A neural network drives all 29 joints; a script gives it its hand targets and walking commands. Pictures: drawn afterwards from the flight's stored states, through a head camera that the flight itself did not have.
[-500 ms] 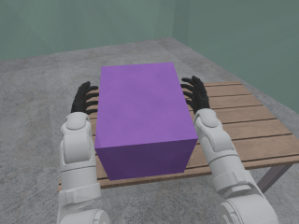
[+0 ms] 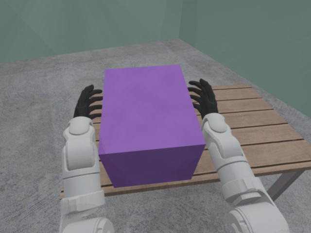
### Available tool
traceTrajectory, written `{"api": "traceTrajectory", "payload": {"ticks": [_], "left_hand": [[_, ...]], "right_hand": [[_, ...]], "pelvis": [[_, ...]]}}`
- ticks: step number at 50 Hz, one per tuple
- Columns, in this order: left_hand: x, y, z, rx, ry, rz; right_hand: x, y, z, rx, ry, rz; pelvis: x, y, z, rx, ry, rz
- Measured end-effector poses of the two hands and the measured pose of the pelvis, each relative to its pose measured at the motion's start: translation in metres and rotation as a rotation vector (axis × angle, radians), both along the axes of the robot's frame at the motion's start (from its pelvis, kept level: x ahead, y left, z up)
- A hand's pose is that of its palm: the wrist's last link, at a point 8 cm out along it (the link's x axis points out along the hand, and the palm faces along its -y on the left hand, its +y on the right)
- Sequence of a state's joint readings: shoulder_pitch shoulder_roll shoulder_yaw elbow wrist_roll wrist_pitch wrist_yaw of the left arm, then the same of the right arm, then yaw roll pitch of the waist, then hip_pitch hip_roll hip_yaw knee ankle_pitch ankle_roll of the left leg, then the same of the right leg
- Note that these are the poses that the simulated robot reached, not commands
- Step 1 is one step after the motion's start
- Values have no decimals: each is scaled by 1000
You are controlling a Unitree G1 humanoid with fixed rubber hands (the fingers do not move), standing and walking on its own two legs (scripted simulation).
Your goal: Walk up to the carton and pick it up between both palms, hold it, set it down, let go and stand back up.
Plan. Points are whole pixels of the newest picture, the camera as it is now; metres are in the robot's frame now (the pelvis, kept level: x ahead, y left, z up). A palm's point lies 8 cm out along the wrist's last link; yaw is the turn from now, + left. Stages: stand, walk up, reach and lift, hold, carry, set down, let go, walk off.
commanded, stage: hold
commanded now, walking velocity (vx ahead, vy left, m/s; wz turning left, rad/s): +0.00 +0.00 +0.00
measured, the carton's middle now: (148, 124) +0.39 +0.00 +0.11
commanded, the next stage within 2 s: set down in 0.20 s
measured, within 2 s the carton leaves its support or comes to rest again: neither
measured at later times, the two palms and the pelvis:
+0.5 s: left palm (82, 113) +0.36 +0.16 +0.19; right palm (208, 104) +0.36 -0.14 +0.20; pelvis +0.00 +0.00 +0.00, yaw +0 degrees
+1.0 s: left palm (95, 125) +0.39 +0.15 +0.12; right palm (205, 116) +0.38 -0.15 +0.15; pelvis +0.03 +0.00 +0.00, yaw +1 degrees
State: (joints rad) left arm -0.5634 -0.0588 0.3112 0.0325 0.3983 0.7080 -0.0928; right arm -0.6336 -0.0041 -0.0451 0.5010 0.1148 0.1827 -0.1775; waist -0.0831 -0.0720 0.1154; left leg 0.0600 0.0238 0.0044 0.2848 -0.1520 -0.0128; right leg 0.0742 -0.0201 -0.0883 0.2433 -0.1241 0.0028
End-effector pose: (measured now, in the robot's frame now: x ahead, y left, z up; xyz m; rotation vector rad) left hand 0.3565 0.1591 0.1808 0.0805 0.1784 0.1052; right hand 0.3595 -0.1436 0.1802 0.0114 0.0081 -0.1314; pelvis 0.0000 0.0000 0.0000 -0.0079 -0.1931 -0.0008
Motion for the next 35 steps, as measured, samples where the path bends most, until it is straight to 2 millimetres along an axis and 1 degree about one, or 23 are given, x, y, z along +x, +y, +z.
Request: {"api": "traceTrajectory", "payload": {"ticks": [16,23,25,27,30,32,35], "left_hand": [[0,0,1,2,-6,-1],[3,0,10,18,-69,-1],[5,1,9,23,-73,8],[8,3,4,27,-60,13],[12,6,-11,29,-26,12],[15,7,-22,28,-7,7],[21,6,-38,32,13,-1]], "right_hand": [[0,0,1,1,-9,-1],[1,1,14,-4,-90,-6],[2,4,18,-4,-124,-6],[4,6,20,-3,-154,-3],[10,10,17,-11,-175,10],[14,12,10,-24,-170,16],[19,11,-7,-36,-150,13]], "pelvis": [[0,0,0,0,0,0],[2,0,0,1,7,-1],[5,0,0,2,11,-1],[7,0,0,4,13,-1],[12,0,0,5,12,3],[15,0,0,5,10,6],[21,0,1,5,11,11]]}}
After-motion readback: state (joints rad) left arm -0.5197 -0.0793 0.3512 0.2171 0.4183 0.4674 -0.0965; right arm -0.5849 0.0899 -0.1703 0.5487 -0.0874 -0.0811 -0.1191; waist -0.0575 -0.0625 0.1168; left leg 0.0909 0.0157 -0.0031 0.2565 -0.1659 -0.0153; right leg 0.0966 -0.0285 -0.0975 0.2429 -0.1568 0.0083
